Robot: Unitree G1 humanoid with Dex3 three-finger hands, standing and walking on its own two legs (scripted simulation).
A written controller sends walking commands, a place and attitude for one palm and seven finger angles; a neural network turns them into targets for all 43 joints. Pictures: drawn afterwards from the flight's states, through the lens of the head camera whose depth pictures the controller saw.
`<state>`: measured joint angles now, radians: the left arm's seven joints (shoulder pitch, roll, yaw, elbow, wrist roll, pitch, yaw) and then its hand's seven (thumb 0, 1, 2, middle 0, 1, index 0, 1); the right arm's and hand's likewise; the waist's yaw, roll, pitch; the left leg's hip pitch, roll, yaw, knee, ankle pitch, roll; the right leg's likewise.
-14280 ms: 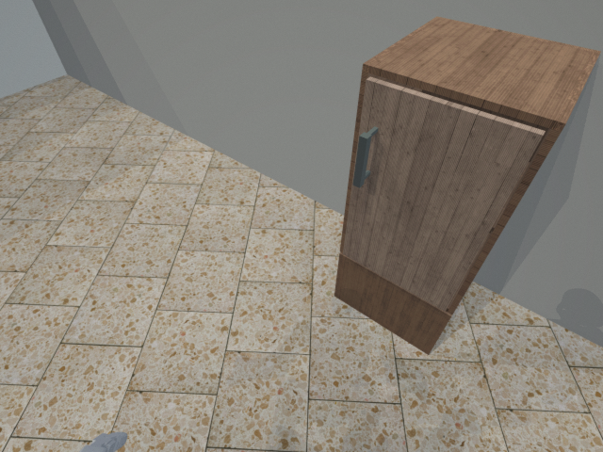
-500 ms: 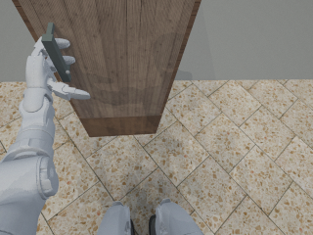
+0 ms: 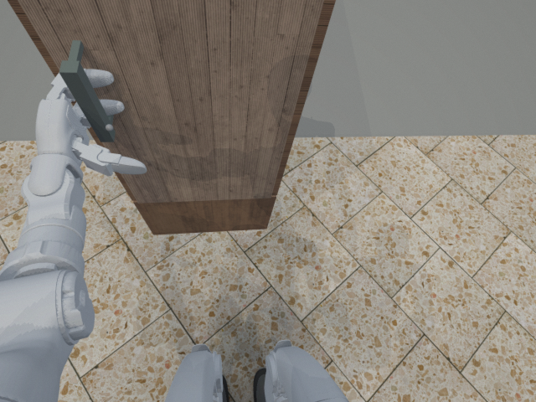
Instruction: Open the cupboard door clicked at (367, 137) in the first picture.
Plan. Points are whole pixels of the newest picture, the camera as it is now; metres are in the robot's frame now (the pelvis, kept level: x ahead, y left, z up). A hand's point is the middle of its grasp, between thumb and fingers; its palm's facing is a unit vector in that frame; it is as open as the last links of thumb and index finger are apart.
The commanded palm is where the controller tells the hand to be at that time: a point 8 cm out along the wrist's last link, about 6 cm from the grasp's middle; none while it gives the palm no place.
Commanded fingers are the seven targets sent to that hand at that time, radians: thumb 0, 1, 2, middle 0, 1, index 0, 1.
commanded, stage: close the thumb around the handle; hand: left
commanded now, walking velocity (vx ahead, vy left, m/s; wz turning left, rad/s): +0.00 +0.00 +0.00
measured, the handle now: (93, 95) +0.55 +0.22 +0.06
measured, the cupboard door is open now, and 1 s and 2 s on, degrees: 0 2 49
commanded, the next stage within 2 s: pull the door open along its arc in 0.66 s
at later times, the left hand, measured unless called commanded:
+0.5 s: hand (102, 128) +0.50 +0.20 +0.05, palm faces +0.02 -1.00 -0.01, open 6.8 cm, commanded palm +0.47 +0.24 +0.05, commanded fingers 0.00 0.90 0.90 -0.40 -1.35 -0.40 -1.35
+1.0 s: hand (107, 136) +0.48 +0.19 +0.05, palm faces +0.02 -1.00 -0.01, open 5.7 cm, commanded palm +0.44 +0.23 +0.05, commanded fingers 0.00 0.90 0.90 -0.40 -1.35 -0.40 -1.35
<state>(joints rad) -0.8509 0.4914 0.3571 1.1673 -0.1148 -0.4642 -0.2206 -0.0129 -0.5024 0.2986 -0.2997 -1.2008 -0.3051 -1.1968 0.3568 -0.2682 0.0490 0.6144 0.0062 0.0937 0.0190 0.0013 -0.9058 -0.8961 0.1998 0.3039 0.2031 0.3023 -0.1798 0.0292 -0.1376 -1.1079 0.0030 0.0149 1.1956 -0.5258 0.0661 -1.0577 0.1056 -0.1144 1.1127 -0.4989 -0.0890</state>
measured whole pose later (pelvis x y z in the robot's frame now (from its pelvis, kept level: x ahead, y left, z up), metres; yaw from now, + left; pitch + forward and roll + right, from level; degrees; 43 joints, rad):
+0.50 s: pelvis +0.00 +0.01 +0.00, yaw +0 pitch +25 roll -4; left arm -0.83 0.48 0.35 1.15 -0.12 -0.49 -0.22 0.00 0.53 0.74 -0.37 -1.31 -0.38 -1.31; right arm 0.37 -0.27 0.04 0.62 0.00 0.10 0.02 0.00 -0.91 -0.90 0.20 0.30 0.20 0.30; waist -0.18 0.03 -0.15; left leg -1.10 0.00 0.02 1.19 -0.53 0.08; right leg -1.04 0.10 -0.11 1.11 -0.50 -0.07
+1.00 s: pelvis +0.00 +0.02 +0.00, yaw -1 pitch +24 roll -4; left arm -0.74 0.41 0.33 1.07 -0.12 -0.49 -0.17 0.00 0.75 0.80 -0.36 -1.35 -0.35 -1.35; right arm 0.38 -0.26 0.04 0.61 0.00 0.12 0.04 0.00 -0.91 -0.90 0.20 0.30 0.20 0.30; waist -0.17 0.04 -0.16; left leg -1.07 0.00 0.05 1.18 -0.52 0.09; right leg -1.03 0.10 -0.08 1.10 -0.49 -0.06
